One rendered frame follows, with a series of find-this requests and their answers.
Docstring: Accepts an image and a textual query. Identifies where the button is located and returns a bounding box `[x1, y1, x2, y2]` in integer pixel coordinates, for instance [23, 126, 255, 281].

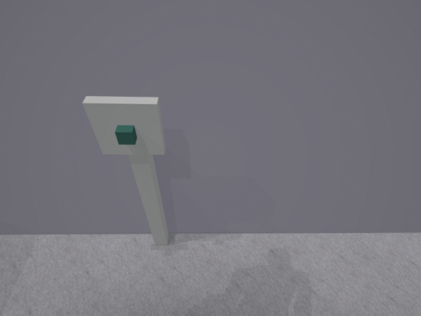
[115, 125, 137, 145]

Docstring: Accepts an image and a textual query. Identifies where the panel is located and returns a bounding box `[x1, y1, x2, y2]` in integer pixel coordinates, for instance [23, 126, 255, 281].
[82, 96, 168, 246]

